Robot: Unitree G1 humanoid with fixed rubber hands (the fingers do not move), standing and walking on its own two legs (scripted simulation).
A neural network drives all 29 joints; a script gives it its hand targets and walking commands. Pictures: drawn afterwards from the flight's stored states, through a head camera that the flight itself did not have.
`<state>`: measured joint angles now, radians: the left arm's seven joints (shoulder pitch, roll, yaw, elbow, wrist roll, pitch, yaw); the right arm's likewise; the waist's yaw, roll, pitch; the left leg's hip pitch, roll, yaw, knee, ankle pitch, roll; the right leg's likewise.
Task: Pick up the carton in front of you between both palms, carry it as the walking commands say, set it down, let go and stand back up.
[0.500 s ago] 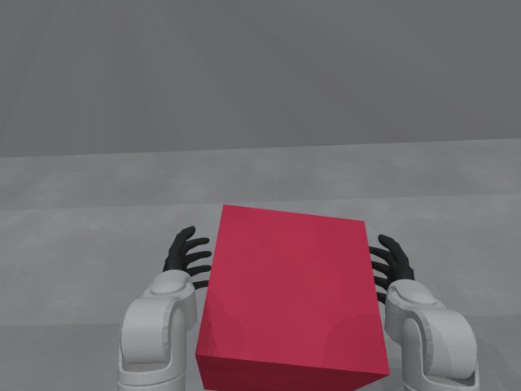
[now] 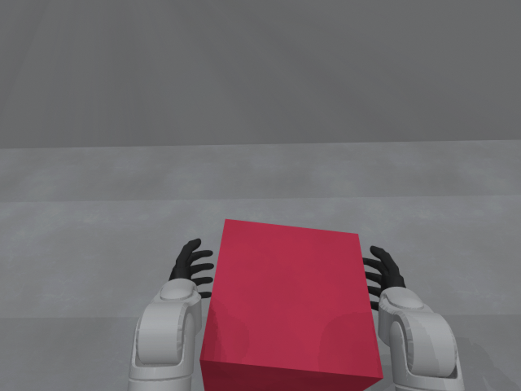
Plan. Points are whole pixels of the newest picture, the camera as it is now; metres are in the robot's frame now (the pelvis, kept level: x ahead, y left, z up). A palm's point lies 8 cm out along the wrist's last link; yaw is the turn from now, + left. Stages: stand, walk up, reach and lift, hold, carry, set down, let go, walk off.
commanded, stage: carry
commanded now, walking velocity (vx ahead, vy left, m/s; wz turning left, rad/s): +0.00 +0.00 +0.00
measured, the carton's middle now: (279, 320) +0.26 +0.01 -0.03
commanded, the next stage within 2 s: hold in 1.86 s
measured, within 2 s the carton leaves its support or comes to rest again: neither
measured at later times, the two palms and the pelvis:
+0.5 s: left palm (187, 295) +0.27 +0.15 +0.04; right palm (384, 305) +0.26 -0.15 +0.03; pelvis -0.03 +0.00 +0.00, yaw +0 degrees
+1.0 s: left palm (182, 302) +0.25 +0.15 +0.05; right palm (387, 313) +0.25 -0.15 +0.04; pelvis -0.04 +0.00 +0.00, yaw +0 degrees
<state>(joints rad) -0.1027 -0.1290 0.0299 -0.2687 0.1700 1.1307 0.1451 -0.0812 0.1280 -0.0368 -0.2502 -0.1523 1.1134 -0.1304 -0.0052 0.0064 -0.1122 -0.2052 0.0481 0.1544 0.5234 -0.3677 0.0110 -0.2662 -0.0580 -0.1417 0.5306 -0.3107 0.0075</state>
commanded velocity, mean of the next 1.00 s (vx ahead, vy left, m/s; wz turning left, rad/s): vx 0.00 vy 0.00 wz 0.00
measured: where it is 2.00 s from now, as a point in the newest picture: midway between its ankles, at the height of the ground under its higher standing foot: outside the picture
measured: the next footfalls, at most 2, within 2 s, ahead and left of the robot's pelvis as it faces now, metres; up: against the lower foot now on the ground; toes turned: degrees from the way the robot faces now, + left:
none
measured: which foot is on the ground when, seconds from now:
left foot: down 0.00-1.00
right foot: down 0.00-1.00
